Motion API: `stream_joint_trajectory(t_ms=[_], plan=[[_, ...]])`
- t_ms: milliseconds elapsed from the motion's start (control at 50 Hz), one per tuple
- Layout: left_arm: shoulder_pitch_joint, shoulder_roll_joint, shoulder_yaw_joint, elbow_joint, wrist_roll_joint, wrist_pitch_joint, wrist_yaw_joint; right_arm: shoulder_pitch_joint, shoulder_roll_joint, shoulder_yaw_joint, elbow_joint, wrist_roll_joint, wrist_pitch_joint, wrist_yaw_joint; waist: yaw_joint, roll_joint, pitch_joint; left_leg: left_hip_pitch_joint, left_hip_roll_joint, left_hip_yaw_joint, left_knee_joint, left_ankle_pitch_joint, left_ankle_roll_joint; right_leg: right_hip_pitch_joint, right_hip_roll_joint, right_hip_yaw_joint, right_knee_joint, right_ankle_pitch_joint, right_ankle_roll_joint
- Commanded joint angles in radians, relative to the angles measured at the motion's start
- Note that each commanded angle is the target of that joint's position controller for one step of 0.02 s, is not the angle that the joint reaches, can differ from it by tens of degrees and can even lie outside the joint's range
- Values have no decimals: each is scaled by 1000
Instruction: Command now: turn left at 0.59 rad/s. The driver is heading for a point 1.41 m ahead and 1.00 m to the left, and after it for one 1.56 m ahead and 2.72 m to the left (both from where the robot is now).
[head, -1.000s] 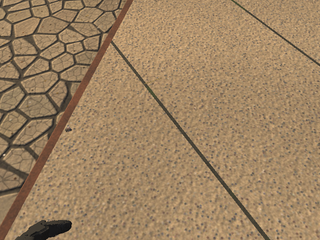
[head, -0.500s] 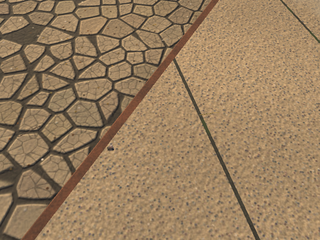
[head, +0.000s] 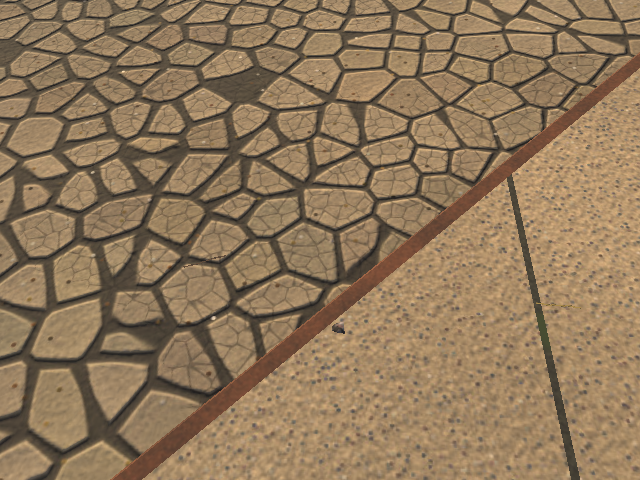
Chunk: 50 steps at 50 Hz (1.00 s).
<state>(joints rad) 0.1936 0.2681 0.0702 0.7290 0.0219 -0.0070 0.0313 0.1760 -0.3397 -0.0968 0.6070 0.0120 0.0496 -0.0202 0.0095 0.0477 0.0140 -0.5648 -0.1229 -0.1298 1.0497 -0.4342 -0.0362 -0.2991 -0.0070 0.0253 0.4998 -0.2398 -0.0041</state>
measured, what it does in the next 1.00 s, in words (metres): steps on the spot, turning left: left foot, then right foot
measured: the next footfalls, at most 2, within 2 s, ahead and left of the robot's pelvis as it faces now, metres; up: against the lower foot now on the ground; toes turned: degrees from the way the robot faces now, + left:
left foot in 0.30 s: +0.01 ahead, +0.14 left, +0.00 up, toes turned +13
right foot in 0.76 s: +0.10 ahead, -0.06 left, +0.00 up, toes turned +33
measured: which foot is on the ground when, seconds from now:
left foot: up 0.00-0.28, down 0.30-0.76, up 0.78-1.00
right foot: down 0.00-0.30, up 0.32-0.74, down 0.76-1.00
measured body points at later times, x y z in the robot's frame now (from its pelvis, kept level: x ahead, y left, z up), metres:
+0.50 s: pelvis -0.01 +0.04 +0.00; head +0.02 +0.08 +0.45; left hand +0.05 +0.37 -0.11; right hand +0.23 -0.18 -0.07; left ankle -0.03 +0.13 -0.74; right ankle +0.02 -0.11 -0.66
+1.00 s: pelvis +0.01 +0.02 +0.01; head +0.03 +0.02 +0.46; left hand -0.06 +0.32 -0.08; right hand +0.30 -0.13 -0.09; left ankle -0.08 +0.14 -0.66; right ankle +0.06 -0.08 -0.74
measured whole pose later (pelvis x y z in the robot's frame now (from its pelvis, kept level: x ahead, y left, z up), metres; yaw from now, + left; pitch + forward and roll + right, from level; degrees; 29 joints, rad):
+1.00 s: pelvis +0.01 +0.02 +0.01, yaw +36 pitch +2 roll +1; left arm 0.23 0.26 0.06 0.70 0.00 -0.02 0.04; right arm 0.24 -0.34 -0.10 0.63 0.02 0.05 0.00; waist 0.02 0.03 0.00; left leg -0.54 0.01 -0.05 1.07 -0.33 -0.07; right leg -0.18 -0.03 -0.05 0.38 -0.23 -0.02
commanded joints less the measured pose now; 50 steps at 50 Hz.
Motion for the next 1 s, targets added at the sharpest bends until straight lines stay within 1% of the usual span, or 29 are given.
stream_joint_trajectory(t_ms=[20, 60, 120, 160, 220, 260, 280, 300, 320, 340, 360, 380, 400, 420, 480, 540, 620, 700, 740, 760, 780, 800, 820, 840, 860, 880, 920, 960, 1000], plan=[[-89, 121, 22, -96, -12, -7, 15, 47, -70, -28, -42, 6, 7, 0, -28, -167, -42, -101, 63, 36, 193, 40, -47, 126, -227, 155, -166, 335, -177], [-40, 133, 27, -86, -5, 4, 22, -21, -47, -16, -73, 16, 6, 2, 14, -201, -45, -126, 88, 75, 92, 67, -64, 203, -226, 115, -167, 353, -191], [-8, 172, 42, -78, -7, 14, 22, -64, -27, -3, -101, 10, 4, 12, 44, -231, -78, -65, 131, 101, -65, 40, -71, 262, -266, 90, -155, 383, -209], [-23, 198, 52, -79, -13, 17, 15, -66, -23, 2, -109, 8, 4, 21, 44, -243, -88, 32, 144, 137, -165, 25, -57, 225, -283, 58, -154, 401, -211], [-31, 212, 59, -73, -27, 14, 2, -47, -44, -8, -109, 10, 11, 31, 37, -255, -91, 127, 135, 179, -300, 42, -26, 207, -305, 36, -133, 406, -203], [-49, 216, 61, -67, -46, 12, -2, -8, -41, -13, -99, 11, 15, 39, 5, -245, -90, 212, 123, 200, -464, 131, 17, 193, -306, 11, -80, 394, -171], [-51, 203, 59, -60, -55, 11, -3, 35, -42, -19, -82, 10, 14, 39, -19, -225, -98, 299, 101, 214, -582, 224, 48, 158, -287, -22, -24, 353, -133], [5, 167, 50, -36, -48, 6, -7, 74, -75, -33, -70, 8, 13, 30, -25, -139, -113, 442, 111, 154, -666, 362, 84, 60, -246, -85, 84, 240, -62], [10, 101, 28, -64, 3, 4, -14, 109, -196, -62, -85, 5, 7, 13, -8, 161, -131, 636, 357, -179, -669, 748, 177, -216, -131, -184, 387, -174, 42], [-79, 101, 24, -116, 11, -1, -6, 91, -232, -59, -106, -29, -13, 18, -41, 272, -144, 592, 526, -394, -667, 892, 389, -405, -10, -75, 602, -450, 87], [-131, 151, 38, -119, -7, -2, -1, 102, -181, -47, -98, -40, -34, 25, -86, 155, -164, 563, 489, -348, -693, 789, 403, -404, -27, 18, 705, -423, 82], [-134, 159, 43, -113, -21, 1, 3, 58, -152, -35, -85, -32, -45, 22, -52, 117, -121, 529, 426, -264, -690, 715, 343, -406, -42, 38, 715, -338, 70], [-112, 155, 46, -92, -16, 6, 10, 9, -129, -29, -87, -13, -46, 15, -26, 68, -104, 505, 371, -213, -685, 649, 289, -403, -50, 45, 679, -264, 69], [-99, 162, 50, -88, -9, 10, 15, -27, -113, -21, -91, 3, -41, 9, -10, 80, -95, 475, 348, -190, -686, 649, 268, -382, -47, 47, 653, -210, 76], [-66, 133, 43, -76, -15, 6, 6, -33, -113, -16, -90, -8, -33, -5, 5, 84, -124, 440, 307, -171, -688, 651, 267, -304, -9, 32, 590, -125, 92], [-98, 108, 31, -84, -18, 4, 2, -16, -128, -22, -82, -4, -29, -12, -14, 88, -120, 440, 297, -208, -680, 556, 266, -269, 8, 43, 425, -107, 96], [-115, 113, 29, -93, -24, -4, -10, -25, -146, -29, -84, -5, -19, -8, -27, 110, -102, 374, 290, -294, -675, 434, 269, -173, 35, 55, 279, -129, 84], [-90, 121, 35, -98, -32, -20, -26, -46, -144, -28, -86, 5, -12, 0, -19, 124, -105, 380, 273, -387, -639, 468, 254, -84, 55, 60, 118, -124, 58], [-29, 122, 41, -80, -28, -29, -31, -74, -131, -24, -90, 19, -5, -5, 25, 108, -113, 337, 222, -377, -586, 434, 200, 59, 44, 43, -103, 50, 31], [0, 170, 54, -79, -15, -28, -26, -44, -96, -14, -89, 15, -6, -8, 16, 32, -139, 247, 172, -326, -499, 270, 145, 183, -80, 130, -141, 134, -13], [-33, 260, 69, -89, 4, -17, -19, 3, -52, -4, -100, 11, -12, -8, -44, -254, -109, 47, 7, -118, -297, -66, 74, 248, -284, 363, -176, 319, -143], [-27, 225, 63, -96, 25, -20, -22, 5, -133, -29, -96, 0, -21, -10, -15, -307, -97, -18, 5, -47, -49, -235, 20, 181, -414, 498, -203, 386, -284], [-55, 177, 47, -109, 14, -22, -16, 30, -182, -48, -74, 2, -21, -7, -28, -221, -90, -37, 62, -42, 80, -151, 2, 167, -389, 430, -213, 237, -280], [-83, 143, 38, -112, 0, -19, -8, 33, -168, -49, -55, 8, -14, -5, -33, -185, -63, -63, 86, -20, 109, -61, -8, 160, -310, 341, -229, 15, -222], [-86, 135, 35, -112, -20, -18, 0, 36, -138, -42, -48, 4, -8, -4, -25, -196, -40, -115, 94, -1, 132, 11, -19, 186, -259, 296, -247, -128, -181], [-67, 134, 31, -108, -27, -18, 8, 22, -115, -35, -52, 5, -6, 1, -6, -204, -23, -156, 107, 14, 155, 54, -28, 203, -251, 271, -264, -170, -173], [-10, 147, 32, -102, -19, -21, 16, -27, -81, -21, -73, 14, -16, 14, 32, -204, -9, -180, 123, 66, 107, 97, -36, 227, -236, 216, -301, -214, -167], [43, 161, 38, -92, -16, -28, 16, -76, -63, -12, -94, 12, -27, 18, 67, -201, -10, -202, 145, 81, 29, 111, -41, 278, -255, 198, -320, -224, -175], [63, 178, 44, -86, -19, -35, 11, -87, -48, -4, -104, 8, -36, 25, 73, -200, -8, -182, 166, 91, -53, 121, -37, 287, -276, 170, -332, -208, -181]])
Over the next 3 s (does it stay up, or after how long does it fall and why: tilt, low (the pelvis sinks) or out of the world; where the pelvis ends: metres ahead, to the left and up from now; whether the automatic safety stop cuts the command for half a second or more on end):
stays up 0.73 0.80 -0.03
